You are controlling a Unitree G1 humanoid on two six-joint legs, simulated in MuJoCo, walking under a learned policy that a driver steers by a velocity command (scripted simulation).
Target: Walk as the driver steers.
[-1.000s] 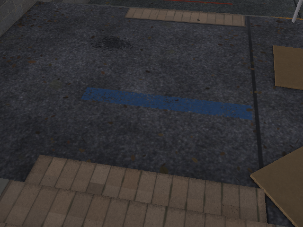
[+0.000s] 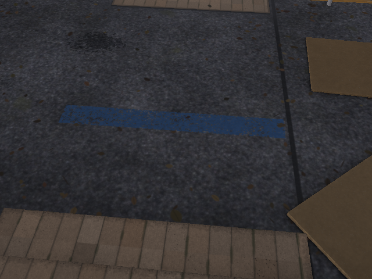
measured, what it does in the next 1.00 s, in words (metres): goes down, turning right: right foot 0.15 m lower, then left foot 0.15 m lower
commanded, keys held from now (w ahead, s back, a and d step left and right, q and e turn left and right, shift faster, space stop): w+e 0.42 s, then w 0.58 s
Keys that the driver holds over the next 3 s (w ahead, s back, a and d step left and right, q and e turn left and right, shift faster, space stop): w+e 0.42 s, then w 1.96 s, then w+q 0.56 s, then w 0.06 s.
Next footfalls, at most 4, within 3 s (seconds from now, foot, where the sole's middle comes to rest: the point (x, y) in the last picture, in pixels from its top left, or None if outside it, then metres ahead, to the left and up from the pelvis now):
0.12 right None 0.19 -0.09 -0.89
0.62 left None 0.52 0.00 -1.04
1.20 right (233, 247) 0.77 -0.27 -1.19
1.76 left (202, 193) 1.18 -0.17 -1.34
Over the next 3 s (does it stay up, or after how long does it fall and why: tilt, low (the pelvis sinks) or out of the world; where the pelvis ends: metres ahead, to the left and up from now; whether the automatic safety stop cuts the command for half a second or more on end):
stays up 1.64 -0.38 -0.55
